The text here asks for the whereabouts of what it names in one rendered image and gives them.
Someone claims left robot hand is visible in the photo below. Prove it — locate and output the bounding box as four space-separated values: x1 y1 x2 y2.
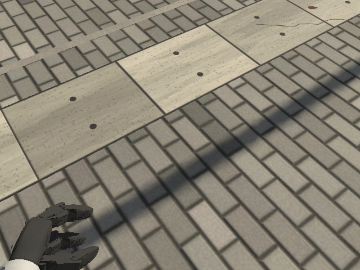
9 202 99 270

